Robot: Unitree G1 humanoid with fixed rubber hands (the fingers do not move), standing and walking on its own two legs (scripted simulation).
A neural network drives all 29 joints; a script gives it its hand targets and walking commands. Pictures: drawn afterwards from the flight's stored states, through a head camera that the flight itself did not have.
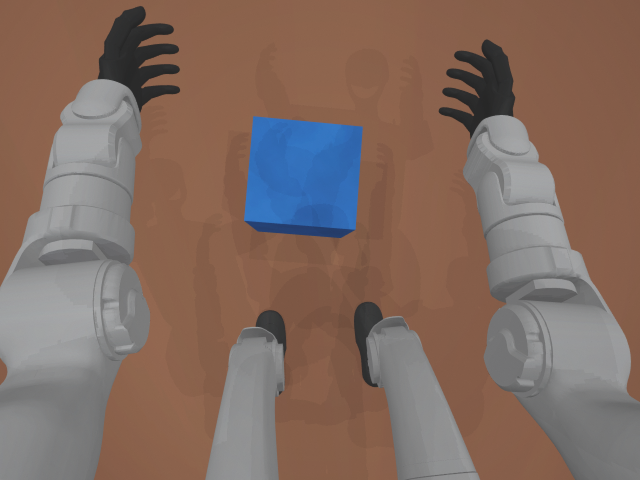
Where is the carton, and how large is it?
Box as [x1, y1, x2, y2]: [244, 116, 362, 237]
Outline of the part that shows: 253,116 244,220 258,231 341,237 355,229 362,127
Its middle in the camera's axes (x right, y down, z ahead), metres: -0.03 -0.12 +0.85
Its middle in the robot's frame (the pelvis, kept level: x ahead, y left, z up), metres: +0.52 +0.00 -0.52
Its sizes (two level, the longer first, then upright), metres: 0.210 0.200 0.250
